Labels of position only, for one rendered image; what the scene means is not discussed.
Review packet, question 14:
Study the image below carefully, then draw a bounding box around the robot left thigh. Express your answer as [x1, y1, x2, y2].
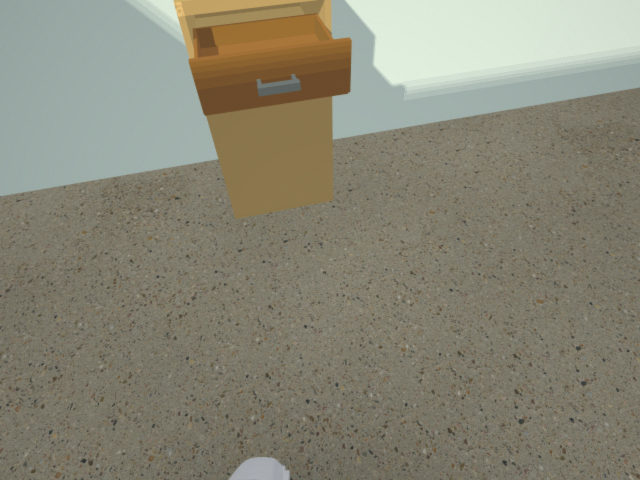
[229, 457, 290, 480]

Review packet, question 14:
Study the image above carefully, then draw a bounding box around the handle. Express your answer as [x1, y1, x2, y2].
[256, 74, 301, 97]

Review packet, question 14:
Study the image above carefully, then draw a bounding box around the drawer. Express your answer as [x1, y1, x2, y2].
[189, 13, 352, 116]

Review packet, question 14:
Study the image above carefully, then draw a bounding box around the cabinet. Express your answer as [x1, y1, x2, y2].
[174, 0, 333, 219]

